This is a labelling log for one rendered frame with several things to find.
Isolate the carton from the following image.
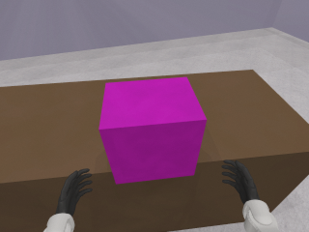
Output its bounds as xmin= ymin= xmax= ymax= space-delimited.
xmin=98 ymin=76 xmax=207 ymax=185

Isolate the right robot forearm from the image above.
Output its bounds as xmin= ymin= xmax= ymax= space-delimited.
xmin=242 ymin=199 xmax=280 ymax=232

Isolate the robot right hand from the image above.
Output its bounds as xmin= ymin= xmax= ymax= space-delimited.
xmin=221 ymin=159 xmax=260 ymax=205

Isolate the robot left hand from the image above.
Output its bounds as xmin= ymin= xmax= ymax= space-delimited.
xmin=55 ymin=168 xmax=93 ymax=216

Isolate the left robot forearm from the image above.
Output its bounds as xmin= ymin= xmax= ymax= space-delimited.
xmin=43 ymin=213 xmax=75 ymax=232

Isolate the pedestal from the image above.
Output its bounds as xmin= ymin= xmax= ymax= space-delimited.
xmin=0 ymin=70 xmax=309 ymax=232

